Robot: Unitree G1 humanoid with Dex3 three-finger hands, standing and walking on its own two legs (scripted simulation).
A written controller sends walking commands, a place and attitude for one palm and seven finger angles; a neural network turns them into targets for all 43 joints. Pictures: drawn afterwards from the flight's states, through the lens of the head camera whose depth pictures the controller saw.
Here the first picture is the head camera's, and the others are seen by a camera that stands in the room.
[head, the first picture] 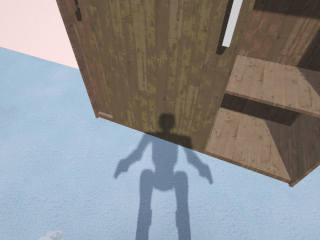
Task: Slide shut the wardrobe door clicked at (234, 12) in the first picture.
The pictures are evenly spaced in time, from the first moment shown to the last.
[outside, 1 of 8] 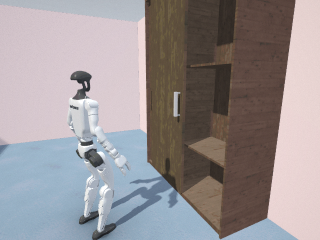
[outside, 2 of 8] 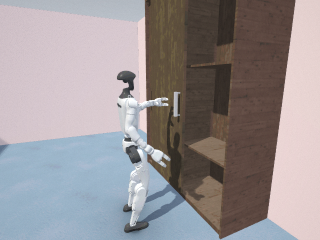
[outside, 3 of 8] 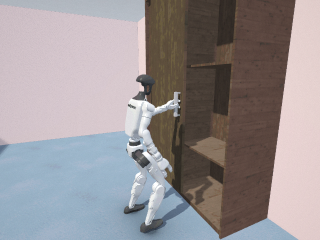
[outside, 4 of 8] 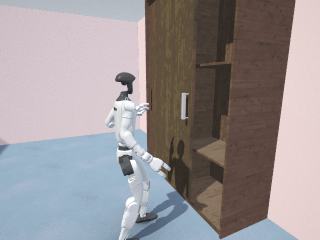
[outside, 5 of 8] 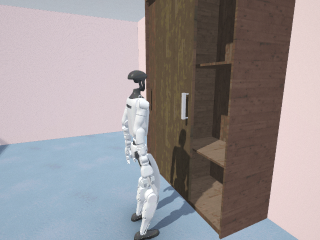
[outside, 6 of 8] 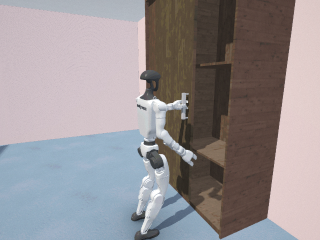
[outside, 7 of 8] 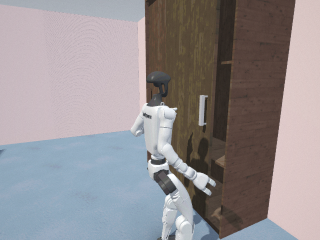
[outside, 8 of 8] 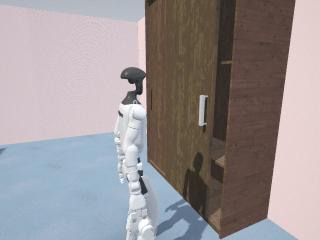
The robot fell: no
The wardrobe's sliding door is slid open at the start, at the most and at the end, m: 0.58 0.59 0.17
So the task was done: no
